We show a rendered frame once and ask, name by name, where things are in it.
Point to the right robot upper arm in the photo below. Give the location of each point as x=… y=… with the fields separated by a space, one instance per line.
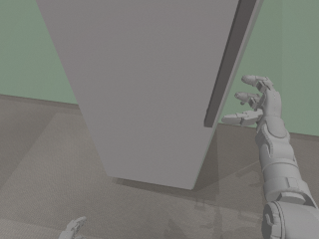
x=284 y=220

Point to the robot right forearm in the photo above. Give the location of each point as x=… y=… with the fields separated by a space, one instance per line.
x=282 y=178

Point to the right robot hand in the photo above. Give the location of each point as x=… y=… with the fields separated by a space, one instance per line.
x=269 y=105

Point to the left robot hand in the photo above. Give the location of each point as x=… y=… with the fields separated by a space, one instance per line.
x=73 y=228

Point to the fridge door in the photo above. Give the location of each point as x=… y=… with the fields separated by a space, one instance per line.
x=142 y=73

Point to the handle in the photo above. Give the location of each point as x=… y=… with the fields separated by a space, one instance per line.
x=237 y=31

